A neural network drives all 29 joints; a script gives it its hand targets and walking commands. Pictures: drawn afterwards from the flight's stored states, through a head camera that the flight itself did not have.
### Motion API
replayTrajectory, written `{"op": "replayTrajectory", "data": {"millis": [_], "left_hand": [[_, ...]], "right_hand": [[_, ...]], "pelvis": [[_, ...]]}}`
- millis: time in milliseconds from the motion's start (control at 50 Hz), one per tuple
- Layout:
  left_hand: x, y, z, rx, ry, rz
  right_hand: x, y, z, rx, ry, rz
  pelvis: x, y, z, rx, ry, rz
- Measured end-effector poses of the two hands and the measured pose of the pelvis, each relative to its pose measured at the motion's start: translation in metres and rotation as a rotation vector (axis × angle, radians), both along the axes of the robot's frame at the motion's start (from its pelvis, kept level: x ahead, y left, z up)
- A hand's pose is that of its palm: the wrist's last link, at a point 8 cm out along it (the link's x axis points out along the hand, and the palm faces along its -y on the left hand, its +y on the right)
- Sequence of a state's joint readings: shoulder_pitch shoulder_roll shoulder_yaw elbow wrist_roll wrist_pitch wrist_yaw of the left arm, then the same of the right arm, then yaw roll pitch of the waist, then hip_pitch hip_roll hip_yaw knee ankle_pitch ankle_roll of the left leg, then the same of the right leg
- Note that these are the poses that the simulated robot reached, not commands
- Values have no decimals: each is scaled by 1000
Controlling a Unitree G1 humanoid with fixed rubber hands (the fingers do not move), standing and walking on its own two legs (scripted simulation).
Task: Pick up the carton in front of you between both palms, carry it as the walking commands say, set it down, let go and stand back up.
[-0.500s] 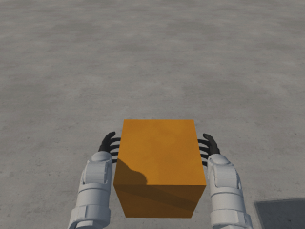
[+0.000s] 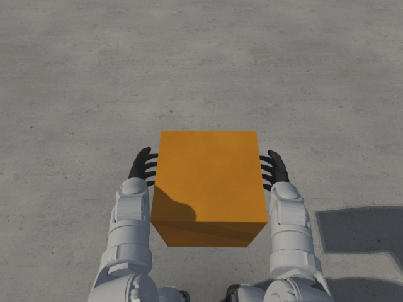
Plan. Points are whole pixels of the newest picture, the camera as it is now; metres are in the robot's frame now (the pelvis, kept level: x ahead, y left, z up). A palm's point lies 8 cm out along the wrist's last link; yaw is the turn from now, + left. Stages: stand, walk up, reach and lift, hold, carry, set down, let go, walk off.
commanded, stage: set down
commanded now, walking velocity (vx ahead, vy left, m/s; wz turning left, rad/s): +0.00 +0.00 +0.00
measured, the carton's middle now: (207, 194) +0.35 +0.01 -0.10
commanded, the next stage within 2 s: none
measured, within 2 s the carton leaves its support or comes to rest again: rests again in 1.84 s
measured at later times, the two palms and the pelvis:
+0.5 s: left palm (146, 196) +0.37 +0.18 -0.19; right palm (251, 197) +0.38 -0.12 -0.20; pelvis -0.05 +0.01 -0.13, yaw +0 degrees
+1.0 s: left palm (150, 206) +0.40 +0.21 -0.36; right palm (234, 202) +0.43 -0.09 -0.37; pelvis -0.06 +0.00 -0.26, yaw +1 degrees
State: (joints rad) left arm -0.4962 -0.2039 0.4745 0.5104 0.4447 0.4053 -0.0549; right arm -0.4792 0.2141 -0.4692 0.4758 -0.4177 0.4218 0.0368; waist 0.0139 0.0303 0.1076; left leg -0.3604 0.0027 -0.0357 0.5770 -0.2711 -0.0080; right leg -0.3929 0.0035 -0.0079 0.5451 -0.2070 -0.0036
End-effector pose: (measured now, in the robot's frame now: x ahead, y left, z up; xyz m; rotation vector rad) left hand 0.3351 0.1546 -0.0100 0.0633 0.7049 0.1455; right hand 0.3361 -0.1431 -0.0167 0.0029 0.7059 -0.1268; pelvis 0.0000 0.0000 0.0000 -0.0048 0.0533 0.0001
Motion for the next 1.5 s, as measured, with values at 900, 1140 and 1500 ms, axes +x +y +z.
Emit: {"op": "replayTrajectory", "data": {"millis": [900,1140,1500], "left_hand": [[60,48,-318,-38,-12,96],[75,58,-394,-27,1,109],[85,71,-506,-34,38,115]], "right_hand": [[80,48,-320,31,-9,52],[98,58,-399,35,3,72],[118,71,-505,2,38,121]], "pelvis": [[-60,2,-240,11,756,0],[-67,1,-293,9,787,4],[-82,5,-364,4,716,4]]}}
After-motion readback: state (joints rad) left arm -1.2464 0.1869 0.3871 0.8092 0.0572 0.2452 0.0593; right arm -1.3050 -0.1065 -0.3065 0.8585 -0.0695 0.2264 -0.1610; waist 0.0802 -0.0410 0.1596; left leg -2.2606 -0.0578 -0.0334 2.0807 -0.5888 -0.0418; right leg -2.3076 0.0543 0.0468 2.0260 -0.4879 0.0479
